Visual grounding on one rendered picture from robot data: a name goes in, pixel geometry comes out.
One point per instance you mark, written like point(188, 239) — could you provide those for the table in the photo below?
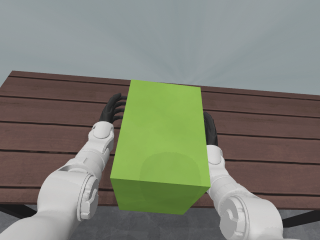
point(270, 140)

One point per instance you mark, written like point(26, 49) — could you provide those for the carton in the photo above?
point(161, 160)

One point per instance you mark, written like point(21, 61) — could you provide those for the right robot hand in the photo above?
point(210, 130)

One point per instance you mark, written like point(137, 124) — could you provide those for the robot left forearm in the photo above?
point(94, 155)

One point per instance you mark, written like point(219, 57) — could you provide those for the left robot hand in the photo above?
point(109, 110)

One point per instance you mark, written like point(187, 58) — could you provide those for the robot right forearm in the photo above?
point(222, 184)

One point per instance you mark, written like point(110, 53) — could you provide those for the left robot upper arm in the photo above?
point(67, 198)

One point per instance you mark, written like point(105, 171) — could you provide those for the right robot upper arm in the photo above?
point(248, 218)

